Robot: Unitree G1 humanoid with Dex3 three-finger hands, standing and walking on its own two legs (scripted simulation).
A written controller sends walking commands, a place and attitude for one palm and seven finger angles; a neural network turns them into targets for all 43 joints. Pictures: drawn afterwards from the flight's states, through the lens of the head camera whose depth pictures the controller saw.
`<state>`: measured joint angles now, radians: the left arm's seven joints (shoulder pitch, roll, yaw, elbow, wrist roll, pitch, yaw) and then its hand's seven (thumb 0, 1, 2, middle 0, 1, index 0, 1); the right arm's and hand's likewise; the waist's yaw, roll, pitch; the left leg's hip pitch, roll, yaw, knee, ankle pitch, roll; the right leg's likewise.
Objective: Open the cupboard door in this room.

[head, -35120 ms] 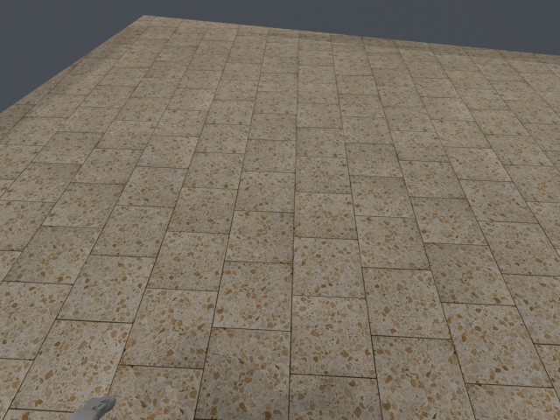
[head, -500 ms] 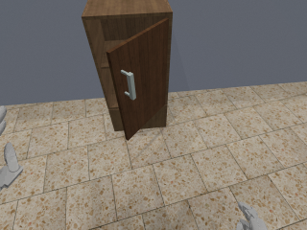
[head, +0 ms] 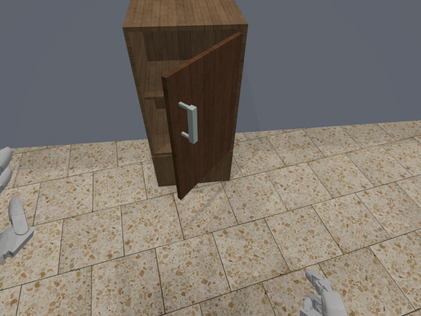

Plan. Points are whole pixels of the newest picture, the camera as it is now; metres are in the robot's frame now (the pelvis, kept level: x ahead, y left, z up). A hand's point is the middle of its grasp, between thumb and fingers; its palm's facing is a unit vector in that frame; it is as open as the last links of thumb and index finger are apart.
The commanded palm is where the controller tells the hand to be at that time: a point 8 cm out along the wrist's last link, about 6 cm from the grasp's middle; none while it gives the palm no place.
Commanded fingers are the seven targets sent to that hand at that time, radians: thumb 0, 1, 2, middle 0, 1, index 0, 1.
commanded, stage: stop stepping back and stand still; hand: left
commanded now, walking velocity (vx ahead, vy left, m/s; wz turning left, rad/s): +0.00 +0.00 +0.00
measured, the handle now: (187, 122) +0.68 +0.12 -0.05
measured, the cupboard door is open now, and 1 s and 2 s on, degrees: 46 46 46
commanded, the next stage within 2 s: let the arm hang, fingers relaxed in 0.36 s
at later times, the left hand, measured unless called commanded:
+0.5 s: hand (34, 236) +0.20 +0.28 +0.12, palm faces +0.35 -0.79 -0.50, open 7.4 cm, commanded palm none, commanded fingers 0.00 0.90 0.90 -0.20 -0.30 -0.20 -0.30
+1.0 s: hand out of the picture -0.03 +0.17 -0.17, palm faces +0.02 -0.97 -0.24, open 7.2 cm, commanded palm none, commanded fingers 0.00 0.90 0.90 -0.20 -0.30 -0.20 -0.30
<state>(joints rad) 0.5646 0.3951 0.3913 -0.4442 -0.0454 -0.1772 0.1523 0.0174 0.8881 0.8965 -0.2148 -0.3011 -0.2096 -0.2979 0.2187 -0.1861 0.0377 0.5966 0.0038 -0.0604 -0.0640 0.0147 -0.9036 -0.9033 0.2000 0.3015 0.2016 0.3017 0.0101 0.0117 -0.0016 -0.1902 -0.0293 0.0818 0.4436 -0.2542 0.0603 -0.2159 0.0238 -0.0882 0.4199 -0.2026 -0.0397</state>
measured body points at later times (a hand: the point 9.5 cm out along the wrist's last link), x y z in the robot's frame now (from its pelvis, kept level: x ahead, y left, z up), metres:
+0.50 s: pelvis -0.01 +0.01 +0.00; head +0.01 +0.01 +0.45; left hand +0.17 +0.32 +0.15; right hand +0.16 -0.22 -0.10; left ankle -0.01 +0.07 -0.74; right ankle +0.02 -0.09 -0.74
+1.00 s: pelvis -0.01 -0.03 +0.00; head +0.01 -0.03 +0.45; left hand -0.03 +0.22 -0.15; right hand -0.02 -0.26 -0.16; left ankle -0.01 +0.07 -0.74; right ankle +0.01 -0.09 -0.74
